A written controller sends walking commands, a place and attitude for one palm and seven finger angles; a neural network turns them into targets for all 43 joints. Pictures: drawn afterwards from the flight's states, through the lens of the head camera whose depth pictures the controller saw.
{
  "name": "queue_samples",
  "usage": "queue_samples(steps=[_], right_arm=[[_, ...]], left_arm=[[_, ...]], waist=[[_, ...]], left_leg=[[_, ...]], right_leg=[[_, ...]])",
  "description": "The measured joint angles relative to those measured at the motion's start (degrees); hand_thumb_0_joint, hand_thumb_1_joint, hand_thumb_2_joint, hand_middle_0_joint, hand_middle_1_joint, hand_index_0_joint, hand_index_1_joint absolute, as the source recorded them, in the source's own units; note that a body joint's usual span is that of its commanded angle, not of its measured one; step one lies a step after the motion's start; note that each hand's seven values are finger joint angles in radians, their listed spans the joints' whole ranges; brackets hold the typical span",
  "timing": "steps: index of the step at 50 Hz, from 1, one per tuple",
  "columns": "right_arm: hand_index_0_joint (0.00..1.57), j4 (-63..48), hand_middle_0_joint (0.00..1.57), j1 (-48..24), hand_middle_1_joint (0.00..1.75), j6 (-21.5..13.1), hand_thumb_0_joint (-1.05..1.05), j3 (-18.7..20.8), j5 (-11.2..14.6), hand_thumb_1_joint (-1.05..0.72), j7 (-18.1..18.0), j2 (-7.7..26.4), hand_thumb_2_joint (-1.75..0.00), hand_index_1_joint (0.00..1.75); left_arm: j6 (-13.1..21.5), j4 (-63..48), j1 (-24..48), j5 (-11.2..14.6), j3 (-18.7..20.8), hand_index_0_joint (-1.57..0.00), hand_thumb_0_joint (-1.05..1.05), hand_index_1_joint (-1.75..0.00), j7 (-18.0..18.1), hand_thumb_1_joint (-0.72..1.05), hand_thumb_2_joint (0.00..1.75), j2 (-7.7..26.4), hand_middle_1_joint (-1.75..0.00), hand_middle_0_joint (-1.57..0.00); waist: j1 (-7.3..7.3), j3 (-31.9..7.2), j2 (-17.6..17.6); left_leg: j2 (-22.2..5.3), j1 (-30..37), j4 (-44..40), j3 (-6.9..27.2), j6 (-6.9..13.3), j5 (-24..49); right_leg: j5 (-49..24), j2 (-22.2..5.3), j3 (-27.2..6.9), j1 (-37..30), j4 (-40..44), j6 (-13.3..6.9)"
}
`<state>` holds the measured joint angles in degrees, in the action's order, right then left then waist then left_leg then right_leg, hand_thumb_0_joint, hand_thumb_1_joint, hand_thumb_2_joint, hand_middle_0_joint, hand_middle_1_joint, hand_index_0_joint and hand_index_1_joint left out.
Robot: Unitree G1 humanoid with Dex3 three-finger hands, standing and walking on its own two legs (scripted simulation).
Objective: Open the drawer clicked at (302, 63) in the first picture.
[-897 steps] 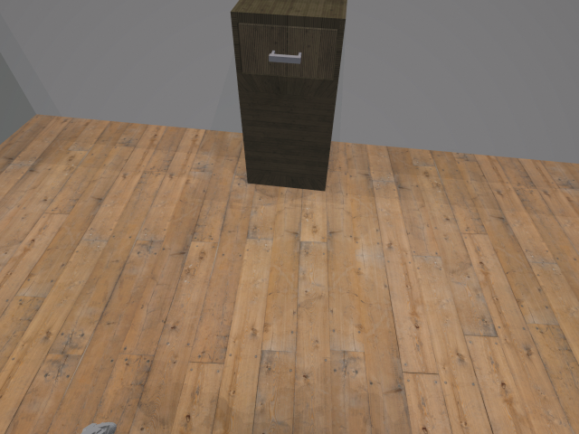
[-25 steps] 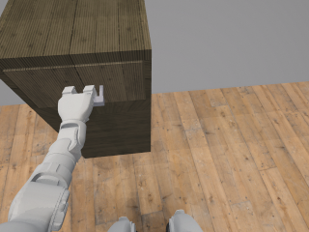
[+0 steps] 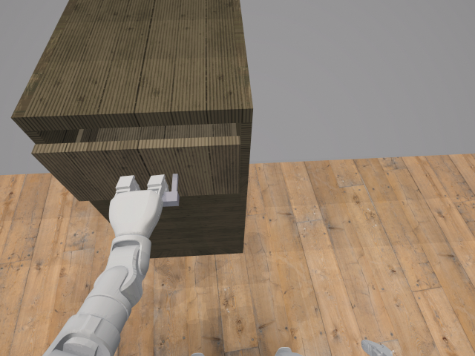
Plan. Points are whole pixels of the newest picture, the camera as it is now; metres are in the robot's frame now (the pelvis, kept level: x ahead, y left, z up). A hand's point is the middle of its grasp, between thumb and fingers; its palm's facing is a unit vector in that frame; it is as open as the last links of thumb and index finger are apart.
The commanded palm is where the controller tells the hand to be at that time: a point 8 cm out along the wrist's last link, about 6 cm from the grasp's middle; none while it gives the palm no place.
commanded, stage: pull the drawer open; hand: left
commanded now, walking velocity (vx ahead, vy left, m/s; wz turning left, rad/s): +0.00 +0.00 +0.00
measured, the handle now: (148, 190) +0.42 +0.18 -0.03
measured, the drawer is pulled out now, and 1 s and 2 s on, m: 0.05 0.06 0.18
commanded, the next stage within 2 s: none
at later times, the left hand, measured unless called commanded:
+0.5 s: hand (145, 226) +0.35 +0.18 -0.05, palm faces -0.06 -0.03 -1.00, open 5.5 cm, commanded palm +0.33 +0.18 +0.00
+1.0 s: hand (145, 230) +0.35 +0.18 -0.05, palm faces -0.04 -0.06 -1.00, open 5.5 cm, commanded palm +0.29 +0.18 +0.00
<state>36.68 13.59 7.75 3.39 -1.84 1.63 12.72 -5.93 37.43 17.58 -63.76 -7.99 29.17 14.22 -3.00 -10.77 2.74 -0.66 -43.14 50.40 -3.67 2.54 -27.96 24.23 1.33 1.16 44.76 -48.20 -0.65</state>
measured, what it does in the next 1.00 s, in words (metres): stands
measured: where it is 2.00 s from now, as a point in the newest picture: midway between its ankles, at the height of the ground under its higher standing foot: outside the picture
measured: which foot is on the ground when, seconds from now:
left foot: down 0.00-1.00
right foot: down 0.00-1.00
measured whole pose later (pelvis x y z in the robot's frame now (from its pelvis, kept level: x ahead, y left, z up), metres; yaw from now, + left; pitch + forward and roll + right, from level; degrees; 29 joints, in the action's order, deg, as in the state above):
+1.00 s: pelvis -0.05 -0.02 -0.01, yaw +0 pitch +20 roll +0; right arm 40.3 15.8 5.4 3.8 -1.6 -0.1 13.3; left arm -0.1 48.6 25.3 -63.2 -3.6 30.0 17.2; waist -4.0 -10.6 2.9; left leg -0.8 -48.7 54.1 -3.5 1.6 -25.8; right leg 22.6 1.4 1.2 51.1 -53.3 -2.1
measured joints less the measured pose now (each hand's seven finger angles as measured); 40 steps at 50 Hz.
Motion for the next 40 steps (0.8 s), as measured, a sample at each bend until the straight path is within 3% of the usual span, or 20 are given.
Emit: queue_samples(steps=[4,8,13,21,29,40], right_arm=[[0.20,-0.4,0.20,-1.0,0.30,-0.2,0.00,-0.3,-0.2,-0.90,-0.1,0.1,-0.90,0.30],[0.20,0.5,0.20,-2.0,0.30,-0.5,0.00,-0.2,-0.7,-0.90,-0.8,0.3,-0.90,0.30],[0.20,1.1,0.20,-3.0,0.30,-0.2,0.00,-0.3,-0.7,-0.90,-1.3,0.0,-0.90,0.30],[0.21,1.7,0.20,-1.4,0.30,-0.9,0.00,-0.8,-0.4,-0.90,-2.4,-0.6,-0.90,0.30],[0.21,3.7,0.20,1.5,0.30,-1.8,0.00,0.0,-0.5,-0.90,-2.2,0.1,-0.90,0.30],[0.20,5.2,0.20,2.9,0.30,-2.5,0.01,0.4,-0.1,-0.90,-2.3,1.1,-0.90,0.30]], left_arm=[[-0.2,-2.8,-3.1,-0.5,-1.0,-0.42,0.02,-1.35,0.5,0.75,0.78,-0.4,-1.35,-0.29],[0.4,-0.1,-0.6,-1.9,-2.0,-0.41,0.01,-1.35,2.0,0.74,0.81,-0.9,-1.35,-0.31],[-0.4,3.3,2.7,-1.7,-2.5,-0.40,0.00,-1.35,1.4,0.73,0.83,-1.1,-1.35,-0.33],[2.0,8.9,6.7,-0.7,-0.1,-0.41,0.00,-1.35,-0.5,0.72,0.81,0.2,-1.35,-0.35],[4.9,13.0,9.9,-1.1,2.3,-0.41,0.00,-1.35,0.8,0.72,0.82,1.7,-1.35,-0.35],[6.0,16.2,12.5,-0.4,3.5,-0.40,0.00,-1.35,1.6,0.72,0.82,3.2,-1.35,-0.35]], waist=[[0.47,0.0,-0.2],[1.28,0.0,-0.2],[1.66,0.2,0.0],[0.86,0.2,0.1],[0.01,0.1,0.2],[-1.12,0.6,0.3]], left_leg=[[0.2,0.8,0.2,0.5,-0.2,-0.1],[0.6,-0.3,1.6,1.7,-0.3,-0.9],[0.7,-1.2,2.5,2.0,-0.5,-0.6],[0.7,-2.2,2.7,1.7,-0.9,0.5],[0.5,-5.3,4.8,1.7,-1.1,1.0],[0.3,-7.1,5.1,1.4,-1.2,2.1]], right_leg=[[0.3,-0.1,0.3,-0.9,-0.2,-0.1],[1.4,-0.5,1.4,-0.3,-1.6,-0.3],[1.4,-0.7,1.8,0.7,-2.8,-0.6],[0.6,-0.7,1.5,2.1,-3.8,-1.1],[0.2,-0.7,1.6,5.4,-6.1,-1.5],[-1.0,-0.5,1.3,7.3,-6.5,-1.7]])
